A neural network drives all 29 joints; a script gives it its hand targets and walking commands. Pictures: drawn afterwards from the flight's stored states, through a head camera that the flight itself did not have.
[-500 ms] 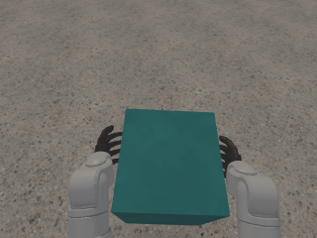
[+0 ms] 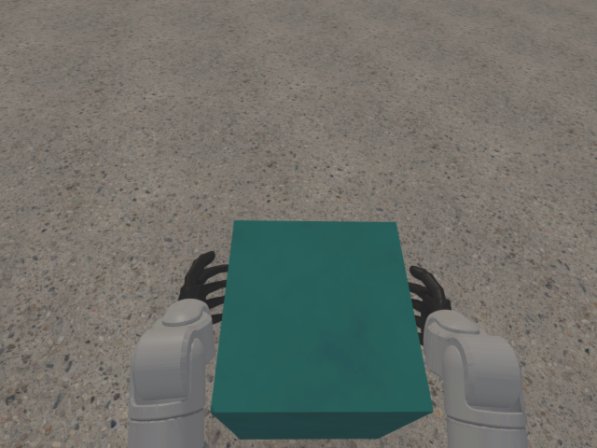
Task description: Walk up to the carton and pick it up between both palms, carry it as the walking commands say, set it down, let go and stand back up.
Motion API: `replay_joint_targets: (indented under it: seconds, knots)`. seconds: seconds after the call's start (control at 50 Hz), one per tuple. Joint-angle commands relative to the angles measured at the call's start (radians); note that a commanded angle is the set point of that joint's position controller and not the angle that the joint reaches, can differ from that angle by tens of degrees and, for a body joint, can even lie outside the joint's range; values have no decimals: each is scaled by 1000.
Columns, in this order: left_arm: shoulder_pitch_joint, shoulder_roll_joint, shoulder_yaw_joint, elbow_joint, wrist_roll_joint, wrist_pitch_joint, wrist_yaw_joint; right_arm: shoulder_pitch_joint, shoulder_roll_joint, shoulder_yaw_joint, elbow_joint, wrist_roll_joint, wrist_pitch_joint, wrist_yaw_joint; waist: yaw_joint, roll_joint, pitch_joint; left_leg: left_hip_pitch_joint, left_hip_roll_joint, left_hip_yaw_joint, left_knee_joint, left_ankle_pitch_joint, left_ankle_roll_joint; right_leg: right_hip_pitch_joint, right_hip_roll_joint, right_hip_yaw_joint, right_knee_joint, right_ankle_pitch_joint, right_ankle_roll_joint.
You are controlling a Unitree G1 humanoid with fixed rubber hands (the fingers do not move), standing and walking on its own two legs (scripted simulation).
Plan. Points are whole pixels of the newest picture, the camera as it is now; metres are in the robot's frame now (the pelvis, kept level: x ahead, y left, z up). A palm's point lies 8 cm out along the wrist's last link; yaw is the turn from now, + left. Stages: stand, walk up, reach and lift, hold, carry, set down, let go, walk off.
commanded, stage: carry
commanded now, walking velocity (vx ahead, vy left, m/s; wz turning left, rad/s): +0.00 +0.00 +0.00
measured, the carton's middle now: (312, 339) +0.26 +0.00 +0.01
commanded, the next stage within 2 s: none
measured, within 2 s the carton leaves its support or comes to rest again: neither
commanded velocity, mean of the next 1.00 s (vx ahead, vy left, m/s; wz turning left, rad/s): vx -0.20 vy -0.16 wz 0.00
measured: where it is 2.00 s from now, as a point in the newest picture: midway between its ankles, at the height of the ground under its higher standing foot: outside the picture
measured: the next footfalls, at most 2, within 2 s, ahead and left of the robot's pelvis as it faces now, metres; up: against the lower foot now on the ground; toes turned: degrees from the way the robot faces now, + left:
right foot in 0.22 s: +0.04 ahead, -0.23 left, +0.00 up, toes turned -5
left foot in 0.70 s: -0.06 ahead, +0.03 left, +0.00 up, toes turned +5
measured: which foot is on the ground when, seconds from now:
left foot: down 0.00-0.56, up 0.58-0.68, down 0.70-1.00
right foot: up 0.00-0.20, down 0.22-0.68, up 0.70-1.00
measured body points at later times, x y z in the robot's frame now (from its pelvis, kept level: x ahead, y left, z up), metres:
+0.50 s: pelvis -0.10 -0.11 -0.01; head -0.08 -0.12 +0.44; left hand +0.20 +0.01 +0.07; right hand +0.16 -0.28 +0.05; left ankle -0.03 +0.09 -0.73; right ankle +0.00 -0.22 -0.73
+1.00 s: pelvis -0.28 -0.13 -0.02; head -0.27 -0.12 +0.43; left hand +0.01 +0.03 +0.08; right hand +0.01 -0.27 +0.07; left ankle -0.10 +0.03 -0.73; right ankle -0.31 -0.28 -0.72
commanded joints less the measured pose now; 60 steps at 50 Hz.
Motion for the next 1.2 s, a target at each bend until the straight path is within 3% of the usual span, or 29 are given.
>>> replay_joint_targets:
  seconds: [0.0,0.06,0.1,0.16,0.2,0.22,0.28,0.32,0.46,0.54,0.58,0.64,0.66,0.68,0.7,0.72,0.74,0.78,0.82,0.86,0.9,0.96,0.98,1.0,1.02,1.06,1.08,1.12,1.18]
  knots:
    - [-484,-1000,-718,-94,-428,14,-274,-619,918,693,-185,408,-55,282,-6,120,-136,127,370,-206,-242,351,123,-110,-108,190,324,-51,55]
    - [-456,-1020,-724,-48,-464,33,-282,-624,898,678,-199,394,-54,259,4,142,-135,84,231,-51,-199,395,30,-9,-95,110,86,-23,82]
    - [-407,-983,-700,-36,-441,40,-279,-582,863,663,-191,371,-49,246,-4,215,-142,79,217,-79,-173,406,36,91,-73,64,-40,-31,94]
    - [-357,-941,-678,-22,-428,48,-272,-490,828,631,-137,333,-42,242,-5,222,-225,115,165,-52,-87,427,-34,246,-105,46,-227,217,92]
    - [-366,-924,-663,-42,-433,45,-274,-522,835,649,-162,335,-39,238,-10,51,-269,66,129,-41,-31,329,-74,345,-190,106,-176,472,67]
    - [-362,-915,-654,-40,-424,43,-271,-531,810,648,-159,336,-40,239,-15,53,-283,43,99,-16,-19,203,-87,357,-240,135,-187,570,59]
    - [-412,-948,-656,-99,-420,29,-267,-638,905,714,-223,397,-34,251,1,-165,-253,7,72,3,45,184,-127,286,-222,137,-139,735,30]
    - [-364,-982,-639,-71,-394,29,-262,-691,930,741,-268,432,-28,257,-5,-114,-279,-11,64,8,34,173,-122,304,-212,122,-129,734,13]
    - [-304,-944,-620,-102,-352,15,-247,-607,922,762,-248,442,-30,273,6,-46,-310,-26,103,-8,65,227,-89,236,-202,142,-100,455,-24]
    - [-360,-964,-639,-88,-374,19,-258,-595,922,733,-198,422,-26,288,33,-163,-244,-107,17,30,322,-214,-58,56,-281,289,-336,-204,-65]
    - [-445,-961,-661,-122,-389,9,-265,-634,940,739,-181,430,-35,289,14,-193,-183,-33,23,-16,391,-176,-46,-94,-274,215,-369,-318,-67]
    - [-404,-984,-658,-60,-384,-1,-259,-703,931,730,-225,446,-46,281,-12,-79,-211,50,69,-82,140,-49,-8,-127,-204,103,-208,-249,-24]
    - [-417,-987,-675,-78,-396,0,-261,-657,905,712,-212,437,-47,278,-20,298,-203,82,307,-417,-213,-140,54,-174,-97,16,102,-148,35]
    - [-428,-987,-677,-63,-404,8,-259,-681,886,695,-241,436,-51,274,-5,541,-159,-27,581,-763,-367,-68,177,-265,-41,84,457,-247,81]
    - [-450,-979,-673,-57,-406,4,-251,-615,891,677,-171,424,-38,280,-5,400,-124,-108,581,-720,-415,-207,218,-277,-71,205,658,-211,82]
    - [-382,-987,-665,-14,-401,10,-245,-586,857,651,-171,418,-39,288,1,305,-118,-143,458,-580,-408,-316,140,-255,-69,265,723,-106,90]
    - [-393,-1017,-683,-7,-411,4,-245,-588,866,646,-157,395,-44,292,7,197,-165,-113,360,-408,-337,-192,72,-221,-64,224,727,-50,84]
    - [-500,-1077,-740,-83,-465,-3,-246,-642,893,651,-188,405,-61,292,16,172,-241,30,231,-135,-183,153,-14,-172,-56,146,618,7,98]
    - [-514,-1031,-750,-138,-475,-10,-251,-618,871,647,-225,388,-76,289,20,221,-302,153,240,-110,-135,376,-11,-138,-35,94,458,-83,120]
    - [-551,-1012,-750,-167,-498,-7,-252,-596,873,618,-196,374,-72,274,15,312,-324,182,296,-227,-166,444,19,-57,-26,65,359,-207,124]
    - [-489,-990,-736,-116,-483,8,-253,-563,851,608,-189,339,-66,265,6,334,-287,132,320,-274,-241,281,27,27,-25,46,181,-255,104]
    - [-360,-946,-672,28,-434,29,-252,-429,796,553,-42,259,-35,258,20,317,-260,46,222,-143,-202,41,-36,178,-32,36,-133,-124,33]
    - [-367,-980,-672,50,-445,33,-264,-442,816,566,-52,255,-38,260,29,113,-231,-77,148,-77,-53,43,-68,252,-106,143,-274,-90,-4]
    - [-408,-995,-691,47,-443,29,-275,-484,807,586,-70,250,-40,263,26,-155,-166,-269,56,-10,188,-115,-101,244,-305,355,-365,-21,-72]
    - [-406,-978,-663,50,-435,29,-279,-500,864,625,-53,279,-34,266,30,-345,-130,-395,-30,-43,493,-293,-121,137,-435,412,-326,224,-164]
    - [-474,-984,-642,-2,-421,9,-283,-707,889,704,-176,360,-45,269,28,-320,-88,-310,-52,-171,813,-296,-96,-72,-391,284,-338,201,-190]
    - [-514,-1023,-654,-29,-424,13,-276,-767,936,721,-192,413,-46,273,15,-177,-97,-252,-51,-159,789,-204,-98,-38,-280,164,-295,155,-129]
    - [-471,-1051,-629,-44,-416,2,-273,-782,937,738,-247,446,-61,273,-3,-95,-165,-277,-29,-89,634,-118,-91,139,-253,48,-162,402,-58]
    - [-379,-1022,-631,-76,-400,-10,-254,-686,915,734,-264,454,-60,261,14,-136,-306,-188,-25,-14,291,-56,-69,320,-285,124,-59,727,-86]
